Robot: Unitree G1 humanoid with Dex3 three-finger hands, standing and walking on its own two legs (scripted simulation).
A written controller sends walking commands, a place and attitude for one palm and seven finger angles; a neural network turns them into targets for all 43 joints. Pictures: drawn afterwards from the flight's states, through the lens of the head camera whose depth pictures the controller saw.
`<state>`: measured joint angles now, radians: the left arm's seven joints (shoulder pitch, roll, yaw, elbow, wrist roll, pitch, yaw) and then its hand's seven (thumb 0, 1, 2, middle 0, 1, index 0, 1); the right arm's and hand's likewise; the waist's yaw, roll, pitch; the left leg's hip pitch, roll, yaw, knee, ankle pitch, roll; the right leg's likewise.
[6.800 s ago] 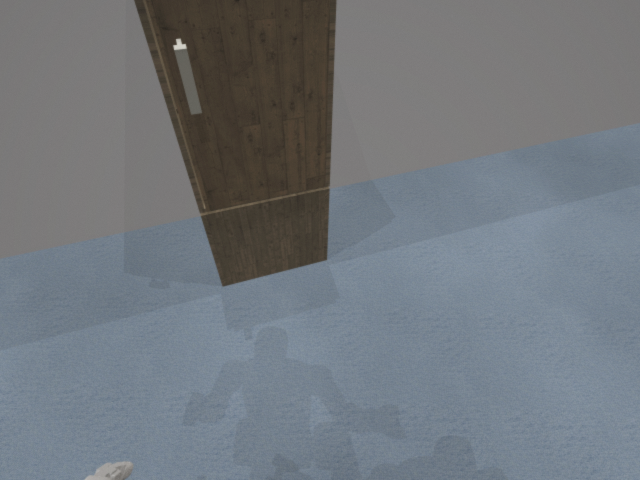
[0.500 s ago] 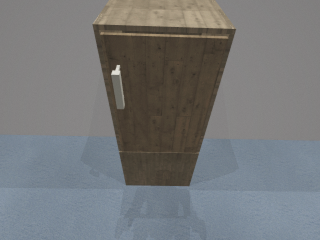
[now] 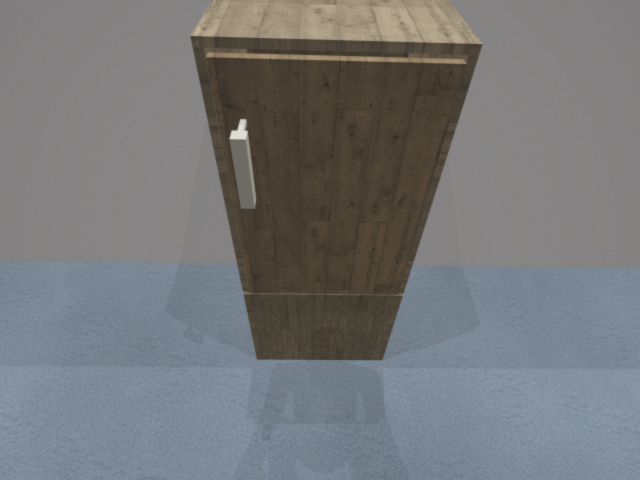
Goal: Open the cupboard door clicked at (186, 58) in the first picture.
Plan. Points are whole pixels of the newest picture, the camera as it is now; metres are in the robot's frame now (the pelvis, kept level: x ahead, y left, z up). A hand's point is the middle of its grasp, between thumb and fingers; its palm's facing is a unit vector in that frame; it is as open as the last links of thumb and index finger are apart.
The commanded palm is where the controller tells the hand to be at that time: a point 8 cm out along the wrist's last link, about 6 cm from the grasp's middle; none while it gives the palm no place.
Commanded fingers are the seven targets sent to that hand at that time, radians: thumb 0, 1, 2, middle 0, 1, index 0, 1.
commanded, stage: shuffle to correct the standing spot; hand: left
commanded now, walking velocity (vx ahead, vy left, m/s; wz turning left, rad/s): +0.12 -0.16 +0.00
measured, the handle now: (245, 164) +0.59 +0.16 +0.07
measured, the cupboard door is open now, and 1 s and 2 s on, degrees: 0 0 0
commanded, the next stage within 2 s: come to a stop and stand still in 0.08 s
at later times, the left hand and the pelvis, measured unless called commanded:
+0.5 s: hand out of the picture +0.03 +0.11 -0.18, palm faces +0.08 -0.98 -0.15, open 7.4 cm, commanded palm none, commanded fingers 0.00 0.90 0.90 -0.20 -0.30 -0.20 -0.30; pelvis +0.05 -0.04 +0.00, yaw +1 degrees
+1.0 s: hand out of the picture +0.01 +0.18 -0.17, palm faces +0.05 -0.98 -0.21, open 7.4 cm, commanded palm none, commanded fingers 0.00 0.90 0.90 -0.20 -0.30 -0.20 -0.30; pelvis -0.03 +0.00 +0.00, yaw +1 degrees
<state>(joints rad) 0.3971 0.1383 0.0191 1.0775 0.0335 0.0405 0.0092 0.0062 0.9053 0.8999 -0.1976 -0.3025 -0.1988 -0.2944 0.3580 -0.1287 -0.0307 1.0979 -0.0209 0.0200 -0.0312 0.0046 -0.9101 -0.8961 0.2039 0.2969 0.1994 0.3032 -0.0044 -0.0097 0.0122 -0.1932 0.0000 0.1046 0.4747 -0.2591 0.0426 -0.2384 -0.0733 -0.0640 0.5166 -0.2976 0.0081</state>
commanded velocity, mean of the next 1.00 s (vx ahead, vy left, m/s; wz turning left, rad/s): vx -0.02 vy -0.01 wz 0.00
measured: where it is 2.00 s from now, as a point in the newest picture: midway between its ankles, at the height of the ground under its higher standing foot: outside the picture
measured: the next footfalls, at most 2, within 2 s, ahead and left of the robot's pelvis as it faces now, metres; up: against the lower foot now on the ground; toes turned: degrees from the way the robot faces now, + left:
none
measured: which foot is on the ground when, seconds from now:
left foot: down 0.00-1.00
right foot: down 0.00-1.00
